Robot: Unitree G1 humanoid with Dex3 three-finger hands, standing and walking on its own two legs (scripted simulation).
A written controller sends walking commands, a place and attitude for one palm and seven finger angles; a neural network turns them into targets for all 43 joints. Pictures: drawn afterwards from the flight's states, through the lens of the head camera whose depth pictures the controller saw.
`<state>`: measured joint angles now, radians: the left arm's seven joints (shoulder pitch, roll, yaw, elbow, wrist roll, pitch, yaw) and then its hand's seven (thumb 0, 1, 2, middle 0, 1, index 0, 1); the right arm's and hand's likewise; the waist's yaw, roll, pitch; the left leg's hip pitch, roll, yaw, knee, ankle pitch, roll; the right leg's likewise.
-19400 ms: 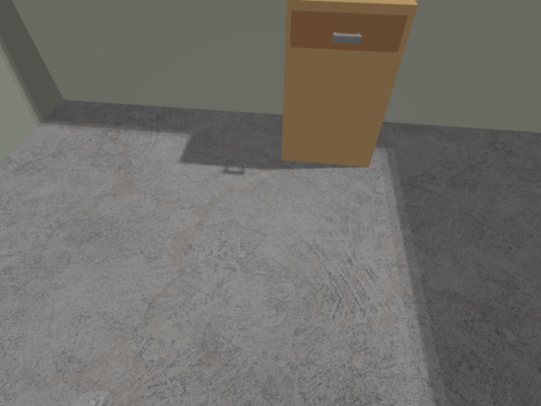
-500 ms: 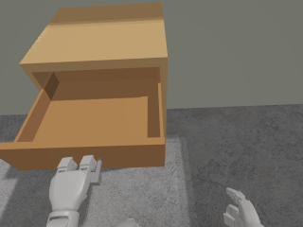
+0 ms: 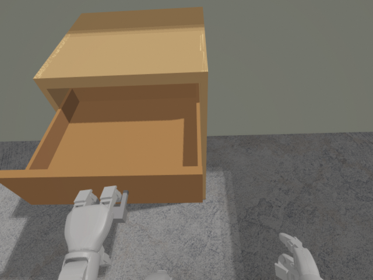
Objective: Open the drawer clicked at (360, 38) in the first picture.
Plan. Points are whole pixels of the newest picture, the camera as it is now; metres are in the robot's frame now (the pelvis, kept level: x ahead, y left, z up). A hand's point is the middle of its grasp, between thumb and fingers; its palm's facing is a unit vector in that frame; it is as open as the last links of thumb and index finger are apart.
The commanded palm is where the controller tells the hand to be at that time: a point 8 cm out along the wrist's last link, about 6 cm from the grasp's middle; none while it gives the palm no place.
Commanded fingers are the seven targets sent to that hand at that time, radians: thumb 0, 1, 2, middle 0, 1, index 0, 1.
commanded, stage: lift the hand off the handle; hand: left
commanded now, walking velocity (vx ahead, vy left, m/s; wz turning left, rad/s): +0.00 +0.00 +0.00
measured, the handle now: (102, 204) +0.28 +0.22 +0.00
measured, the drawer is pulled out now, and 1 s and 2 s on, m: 0.30 0.28 0.28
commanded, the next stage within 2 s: draw the hand back to the body in 1.58 s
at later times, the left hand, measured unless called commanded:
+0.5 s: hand (101, 215) +0.25 +0.21 +0.00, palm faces +0.01 -0.10 -1.00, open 13.6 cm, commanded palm +0.23 +0.22 +0.07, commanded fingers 0.00 -0.50 0.30 -0.30 -1.20 -0.30 -1.20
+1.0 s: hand (83, 201) +0.25 +0.22 +0.07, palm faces +0.09 -0.13 -0.99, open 13.8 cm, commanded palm +0.22 +0.22 +0.14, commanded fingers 0.00 -0.50 0.30 -0.30 -1.20 -0.30 -1.20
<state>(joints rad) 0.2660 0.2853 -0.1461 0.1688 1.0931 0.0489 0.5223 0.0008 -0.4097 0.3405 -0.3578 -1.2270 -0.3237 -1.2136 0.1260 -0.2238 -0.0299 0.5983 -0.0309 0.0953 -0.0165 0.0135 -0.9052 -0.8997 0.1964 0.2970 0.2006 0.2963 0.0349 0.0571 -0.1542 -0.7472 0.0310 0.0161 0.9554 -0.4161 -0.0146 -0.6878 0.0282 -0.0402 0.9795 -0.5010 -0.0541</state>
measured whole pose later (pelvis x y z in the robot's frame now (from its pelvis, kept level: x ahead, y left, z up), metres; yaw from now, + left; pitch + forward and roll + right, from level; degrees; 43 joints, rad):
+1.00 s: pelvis +0.02 +0.02 +0.03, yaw +0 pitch +5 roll +0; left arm 0.26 0.33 -0.17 -0.08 1.01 0.13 0.31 0.00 -0.49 0.30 -0.32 -1.20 -0.33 -1.21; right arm 0.10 -0.21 -0.01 0.58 0.00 0.10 0.00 0.01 -0.91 -0.90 0.20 0.30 0.20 0.30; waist 0.08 0.08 -0.10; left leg -0.46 0.01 0.04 0.72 -0.34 0.01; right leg -0.40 0.01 -0.02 0.73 -0.42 -0.03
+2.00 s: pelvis +0.02 +0.01 +0.05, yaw +0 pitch +0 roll +0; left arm 0.35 0.47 -0.02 -0.32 0.88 0.07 0.09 0.00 -0.49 0.30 -0.32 -1.20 -0.32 -1.20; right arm 0.10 -0.25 0.01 0.59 0.02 0.09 0.00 0.02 -0.91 -0.90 0.19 0.30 0.20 0.30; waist 0.11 0.11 -0.04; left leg -0.28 0.02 0.02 0.54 -0.26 0.00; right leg -0.21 0.03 -0.03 0.52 -0.32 -0.03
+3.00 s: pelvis +0.04 +0.01 +0.06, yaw +1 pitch -2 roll +0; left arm 0.58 0.33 0.28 -0.50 -0.06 -0.09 0.11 0.00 0.45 0.71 -0.25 -0.58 -0.24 -0.59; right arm 0.16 -0.22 0.00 0.61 0.02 -0.09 -0.07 0.02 -0.90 -0.90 0.20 0.30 0.20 0.30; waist 0.06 0.07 0.00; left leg -0.17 0.01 0.01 0.47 -0.27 0.00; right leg -0.08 0.02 -0.04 0.42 -0.31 -0.03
